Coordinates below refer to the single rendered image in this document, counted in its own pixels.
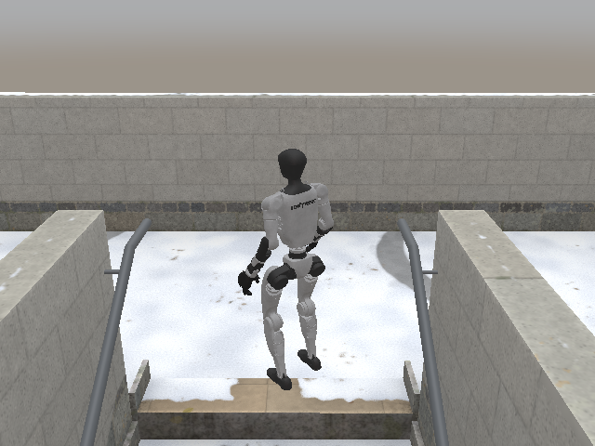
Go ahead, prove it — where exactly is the left robot hand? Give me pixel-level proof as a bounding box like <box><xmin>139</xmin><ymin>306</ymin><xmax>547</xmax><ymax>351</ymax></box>
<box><xmin>238</xmin><ymin>271</ymin><xmax>260</xmax><ymax>295</ymax></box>

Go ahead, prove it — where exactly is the right robot upper arm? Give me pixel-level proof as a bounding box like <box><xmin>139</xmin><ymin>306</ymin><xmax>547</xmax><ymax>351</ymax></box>
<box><xmin>310</xmin><ymin>183</ymin><xmax>334</xmax><ymax>230</ymax></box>

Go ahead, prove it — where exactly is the right robot hand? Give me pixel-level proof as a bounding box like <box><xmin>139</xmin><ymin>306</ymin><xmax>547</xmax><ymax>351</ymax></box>
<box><xmin>305</xmin><ymin>242</ymin><xmax>318</xmax><ymax>253</ymax></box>

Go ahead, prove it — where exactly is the right robot thigh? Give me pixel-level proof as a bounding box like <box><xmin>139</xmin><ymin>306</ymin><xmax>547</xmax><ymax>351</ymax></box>
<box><xmin>297</xmin><ymin>254</ymin><xmax>325</xmax><ymax>317</ymax></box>

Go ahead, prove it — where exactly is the left robot forearm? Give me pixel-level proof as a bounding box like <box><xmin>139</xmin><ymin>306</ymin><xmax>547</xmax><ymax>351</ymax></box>
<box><xmin>245</xmin><ymin>237</ymin><xmax>271</xmax><ymax>278</ymax></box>

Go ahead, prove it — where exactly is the left robot upper arm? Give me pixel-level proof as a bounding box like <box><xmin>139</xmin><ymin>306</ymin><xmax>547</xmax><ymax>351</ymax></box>
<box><xmin>261</xmin><ymin>193</ymin><xmax>282</xmax><ymax>250</ymax></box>

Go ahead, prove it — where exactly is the robot left foot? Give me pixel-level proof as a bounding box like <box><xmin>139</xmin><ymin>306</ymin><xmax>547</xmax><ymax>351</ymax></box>
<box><xmin>267</xmin><ymin>368</ymin><xmax>292</xmax><ymax>390</ymax></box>

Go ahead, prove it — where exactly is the right robot forearm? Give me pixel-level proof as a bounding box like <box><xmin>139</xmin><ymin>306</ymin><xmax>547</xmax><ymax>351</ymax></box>
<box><xmin>313</xmin><ymin>226</ymin><xmax>333</xmax><ymax>243</ymax></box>

